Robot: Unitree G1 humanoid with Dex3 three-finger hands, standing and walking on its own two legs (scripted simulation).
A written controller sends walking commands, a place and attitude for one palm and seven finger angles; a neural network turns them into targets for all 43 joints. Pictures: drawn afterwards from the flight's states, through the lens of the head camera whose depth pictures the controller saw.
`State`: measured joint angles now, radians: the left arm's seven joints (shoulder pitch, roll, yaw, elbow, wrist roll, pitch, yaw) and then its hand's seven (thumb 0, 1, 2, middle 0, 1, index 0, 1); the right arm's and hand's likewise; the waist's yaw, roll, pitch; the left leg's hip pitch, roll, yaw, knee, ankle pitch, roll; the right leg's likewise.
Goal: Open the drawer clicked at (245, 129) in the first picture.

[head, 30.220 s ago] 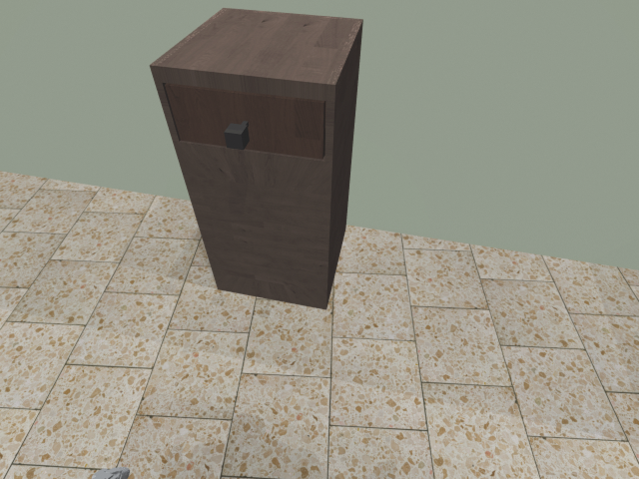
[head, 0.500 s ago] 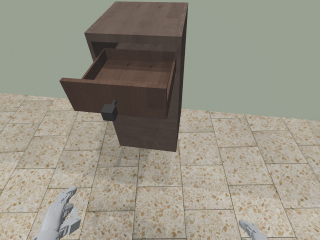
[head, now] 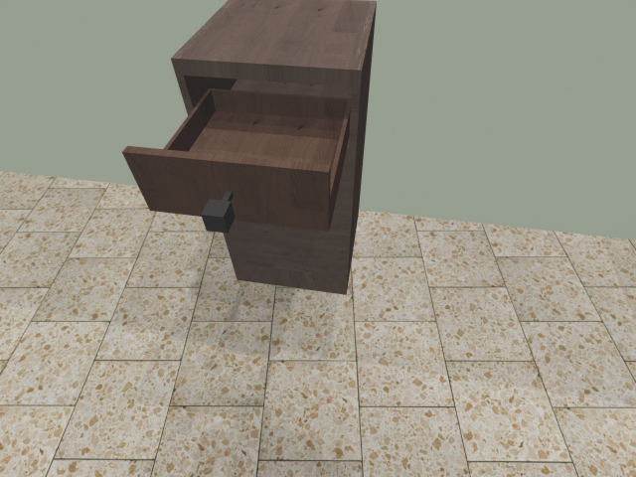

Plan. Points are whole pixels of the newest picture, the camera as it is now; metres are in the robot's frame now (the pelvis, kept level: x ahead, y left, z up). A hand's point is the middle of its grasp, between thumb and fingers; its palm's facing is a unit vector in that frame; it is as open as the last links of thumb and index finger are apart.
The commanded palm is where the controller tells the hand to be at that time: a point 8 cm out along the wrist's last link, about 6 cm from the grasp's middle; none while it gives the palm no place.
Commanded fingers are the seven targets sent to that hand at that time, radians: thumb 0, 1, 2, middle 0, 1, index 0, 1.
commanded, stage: let the arm hang, fingers relaxed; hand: left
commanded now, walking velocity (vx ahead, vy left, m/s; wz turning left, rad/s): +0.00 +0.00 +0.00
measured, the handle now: (222, 208) +0.56 +0.21 -0.02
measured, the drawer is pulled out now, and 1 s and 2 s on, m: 0.30 0.30 0.30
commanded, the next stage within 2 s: look to check the result in 0.44 s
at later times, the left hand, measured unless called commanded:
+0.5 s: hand out of the picture +0.00 +0.18 -0.18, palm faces +0.02 -0.98 -0.19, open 7.4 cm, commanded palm none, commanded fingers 0.00 0.90 0.90 -0.20 -0.30 -0.20 -0.30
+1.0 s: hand out of the picture +0.04 +0.21 -0.17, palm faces +0.01 -0.97 -0.25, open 7.4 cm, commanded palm none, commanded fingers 0.00 0.90 0.90 -0.20 -0.30 -0.20 -0.30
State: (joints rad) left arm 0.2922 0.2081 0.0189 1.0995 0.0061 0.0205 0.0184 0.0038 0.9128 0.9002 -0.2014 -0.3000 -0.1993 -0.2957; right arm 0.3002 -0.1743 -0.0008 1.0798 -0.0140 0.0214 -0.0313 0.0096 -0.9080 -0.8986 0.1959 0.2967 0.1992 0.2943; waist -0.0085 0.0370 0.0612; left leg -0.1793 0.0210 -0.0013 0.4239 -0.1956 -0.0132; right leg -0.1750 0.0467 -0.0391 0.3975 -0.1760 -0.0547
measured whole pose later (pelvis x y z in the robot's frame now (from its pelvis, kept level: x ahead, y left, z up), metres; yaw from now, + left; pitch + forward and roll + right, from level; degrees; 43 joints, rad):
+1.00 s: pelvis +0.01 +0.01 +0.00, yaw -1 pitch -2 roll +0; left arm 0.21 0.20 0.03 1.12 0.01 0.00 0.02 0.00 0.90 0.90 -0.20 -0.30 -0.20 -0.30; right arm 0.23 -0.19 -0.02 1.10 -0.01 0.00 -0.04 0.01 -0.91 -0.90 0.20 0.30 0.20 0.29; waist -0.01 0.02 0.07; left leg -0.16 0.01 0.02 0.38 -0.19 0.00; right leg -0.17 0.03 -0.02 0.39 -0.18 -0.04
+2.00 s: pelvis +0.03 -0.01 +0.01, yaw -2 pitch -2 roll +0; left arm 0.11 0.32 0.03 1.12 0.01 -0.02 0.01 0.00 0.90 0.90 -0.20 -0.30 -0.20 -0.30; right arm 0.14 -0.32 -0.02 1.11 -0.01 0.00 -0.02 0.01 -0.91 -0.90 0.20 0.30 0.20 0.29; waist -0.02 0.01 0.06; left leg -0.09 0.04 0.02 0.32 -0.19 -0.03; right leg -0.10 0.06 -0.01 0.31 -0.17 -0.06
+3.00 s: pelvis +0.04 +0.01 +0.01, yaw -1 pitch -2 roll +0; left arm 0.11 0.34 0.02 1.12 0.01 -0.01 0.00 0.01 0.90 0.90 -0.20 -0.30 -0.20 -0.30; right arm 0.12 -0.32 -0.01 1.12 -0.01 -0.01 -0.02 0.01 -0.90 -0.90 0.20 0.30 0.20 0.29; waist -0.01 0.00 0.07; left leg -0.07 0.01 0.03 0.29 -0.19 -0.01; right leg -0.09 0.04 -0.01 0.29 -0.18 -0.04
